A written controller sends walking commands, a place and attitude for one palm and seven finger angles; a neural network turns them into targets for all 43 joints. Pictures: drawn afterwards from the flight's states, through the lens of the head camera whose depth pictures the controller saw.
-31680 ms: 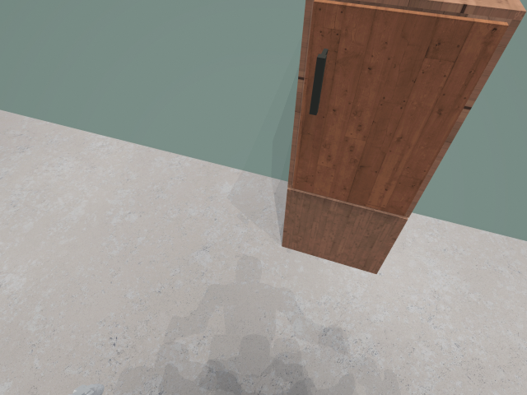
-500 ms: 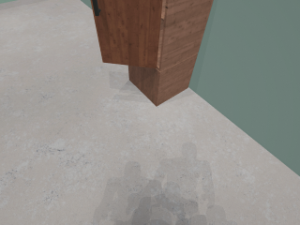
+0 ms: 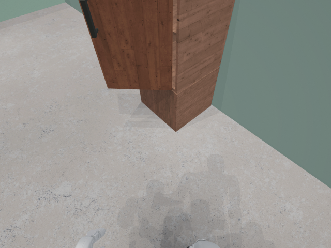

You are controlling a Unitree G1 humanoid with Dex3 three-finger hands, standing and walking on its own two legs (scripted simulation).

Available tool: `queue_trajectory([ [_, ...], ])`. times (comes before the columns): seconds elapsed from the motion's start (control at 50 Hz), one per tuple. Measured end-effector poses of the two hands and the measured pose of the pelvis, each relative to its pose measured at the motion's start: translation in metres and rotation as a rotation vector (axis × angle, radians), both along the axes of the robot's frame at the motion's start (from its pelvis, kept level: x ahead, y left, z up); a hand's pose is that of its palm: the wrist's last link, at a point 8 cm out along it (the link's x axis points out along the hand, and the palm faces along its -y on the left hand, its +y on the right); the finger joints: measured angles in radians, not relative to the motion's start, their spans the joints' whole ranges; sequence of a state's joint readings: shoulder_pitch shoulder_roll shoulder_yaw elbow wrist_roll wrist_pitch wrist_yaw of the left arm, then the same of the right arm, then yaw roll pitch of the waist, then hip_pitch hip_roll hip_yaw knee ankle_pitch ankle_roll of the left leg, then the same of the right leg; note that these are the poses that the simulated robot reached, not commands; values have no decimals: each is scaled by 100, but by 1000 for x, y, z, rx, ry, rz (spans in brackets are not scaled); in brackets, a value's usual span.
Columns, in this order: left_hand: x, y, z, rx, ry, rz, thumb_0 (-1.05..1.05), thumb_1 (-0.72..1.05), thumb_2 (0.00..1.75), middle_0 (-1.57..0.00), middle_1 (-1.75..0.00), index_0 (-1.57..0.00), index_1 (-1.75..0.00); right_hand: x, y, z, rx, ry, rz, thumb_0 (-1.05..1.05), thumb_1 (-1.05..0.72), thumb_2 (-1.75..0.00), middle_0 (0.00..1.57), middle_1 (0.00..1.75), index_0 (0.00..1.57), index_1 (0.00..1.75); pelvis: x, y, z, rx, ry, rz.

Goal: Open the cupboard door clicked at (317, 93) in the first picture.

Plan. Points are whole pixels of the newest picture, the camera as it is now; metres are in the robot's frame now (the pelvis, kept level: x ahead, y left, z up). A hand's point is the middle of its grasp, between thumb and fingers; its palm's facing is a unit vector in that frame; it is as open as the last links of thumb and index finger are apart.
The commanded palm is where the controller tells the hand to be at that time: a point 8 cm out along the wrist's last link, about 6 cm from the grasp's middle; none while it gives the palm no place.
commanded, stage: take the last steps up to it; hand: left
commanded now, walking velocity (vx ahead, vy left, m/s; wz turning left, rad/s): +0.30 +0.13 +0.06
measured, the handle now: (90, 17) +0.95 +0.33 +0.09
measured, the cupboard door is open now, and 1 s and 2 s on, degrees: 45 45 45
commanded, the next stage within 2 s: come to a stop and stand still in 0.80 s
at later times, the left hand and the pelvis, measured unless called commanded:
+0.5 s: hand out of the picture +0.10 +0.23 -0.17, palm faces +0.18 -0.97 -0.16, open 7.3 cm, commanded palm none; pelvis +0.19 +0.07 +0.00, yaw +3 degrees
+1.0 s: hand (94, 145) +0.47 +0.28 -0.15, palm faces -0.01 -0.97 -0.22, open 7.3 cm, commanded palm none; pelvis +0.36 +0.10 +0.00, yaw +0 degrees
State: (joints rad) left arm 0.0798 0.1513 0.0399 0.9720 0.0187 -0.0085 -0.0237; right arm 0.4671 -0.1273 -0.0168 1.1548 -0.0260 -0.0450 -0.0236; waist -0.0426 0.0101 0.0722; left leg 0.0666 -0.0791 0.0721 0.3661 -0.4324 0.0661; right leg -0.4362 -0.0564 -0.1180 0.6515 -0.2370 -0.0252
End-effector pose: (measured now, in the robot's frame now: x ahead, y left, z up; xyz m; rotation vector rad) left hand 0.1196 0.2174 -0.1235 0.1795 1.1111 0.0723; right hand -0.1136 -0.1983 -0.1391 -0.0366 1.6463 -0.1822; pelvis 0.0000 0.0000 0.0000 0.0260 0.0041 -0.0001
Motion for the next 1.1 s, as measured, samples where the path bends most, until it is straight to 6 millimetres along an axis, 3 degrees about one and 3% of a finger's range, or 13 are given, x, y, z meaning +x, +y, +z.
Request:
queue_trajectory([
  [0.04, 22, -6, 0, 1, -48, 10, 0, 91, 90, -19, -29, -20, -30, 9, -5, -5, 9, 39, -2, 1, -91, -90, 20, 30, 20, 30, 16, -5, -5, -7, -11, 16],
  [0.1, 27, -9, 5, -2, -56, 59, 0, 91, 90, -20, -30, -20, -30, 46, -17, -3, 2, 30, 26, 1, -91, -90, 20, 30, 20, 30, 36, -8, 1, -12, -21, 43],
  [0.16, 16, -6, 9, 4, 2, 126, -1, 92, 90, -20, -30, -20, -30, 105, -28, 2, -17, -53, 60, 1, -91, -90, 20, 30, 20, 30, 56, -8, 11, -15, -8, 50],
  [0.26, 0, 21, 15, 48, 104, 185, -3, 96, 90, -20, -30, -20, -30, 214, -30, 12, -35, -237, 122, 1, -91, -90, 19, 30, 19, 30, 91, -1, 22, -11, 13, 58],
  [0.42, -32, 43, 3, -13, 337, 266, -1, 93, 90, -19, -30, -20, -30, 375, 12, 23, -37, -450, 246, 1, -92, -90, 19, 30, 19, 30, 154, 40, 19, -21, 13, 64],
  [0.48, -33, 56, -11, -46, 419, 292, 0, 92, 90, -20, -30, -20, -30, 428, 37, 21, -54, -521, 287, 1, -91, -90, 19, 30, 19, 30, 183, 64, 6, -32, 11, 56],
  [0.52, -25, 67, -19, -58, 462, 288, 0, 91, 90, -20, -30, -20, -30, 450, 52, 20, -71, -559, 296, 0, -91, -90, 19, 30, 19, 30, 197, 77, 0, -25, 6, 52],
  [0.58, 10, 85, -19, -53, 452, 262, 0, 91, 90, -20, -30, -20, -30, 459, 68, 23, -81, -556, 273, 0, -91, -90, 19, 30, 20, 30, 216, 90, 4, -23, 2, 34],
  [0.64, 64, 101, -14, -44, 369, 229, 1, 91, 90, -19, -29, -20, -30, 450, 79, 24, -79, -501, 231, 0, -92, -90, 19, 30, 20, 30, 236, 99, 12, -21, 2, 25],
  [0.78, 199, 126, 1, 0, 162, 142, 1, 93, 90, -19, -29, -20, -30, 418, 71, 23, -113, -332, 139, -1, -95, -90, 20, 30, 20, 30, 283, 110, 20, -11, 7, 7],
  [0.92, 308, 121, 8, 39, 44, 49, 1, 92, 90, -19, -29, -20, -30, 386, 78, 5, -53, -122, 56, 0, -93, -90, 20, 30, 20, 30, 336, 102, 11, 2, -2, -4],
  [1.0, 340, 108, 4, 44, 11, 28, 0, 92, 90, -19, -29, -20, -30, 393, 81, -5, -24, -48, 21, 1, -92, -90, 20, 30, 20, 30, 359, 96, 4, -15, -6, 2],
  [1.1, 340, 99, 3, 24, 78, 40, 0, 91, 90, -19, -30, -20, -30, 440, 85, 1, -32, -92, 6, 1, -91, -90, 19, 30, 20, 30, 374, 99, 13, -15, 2, 0],
])
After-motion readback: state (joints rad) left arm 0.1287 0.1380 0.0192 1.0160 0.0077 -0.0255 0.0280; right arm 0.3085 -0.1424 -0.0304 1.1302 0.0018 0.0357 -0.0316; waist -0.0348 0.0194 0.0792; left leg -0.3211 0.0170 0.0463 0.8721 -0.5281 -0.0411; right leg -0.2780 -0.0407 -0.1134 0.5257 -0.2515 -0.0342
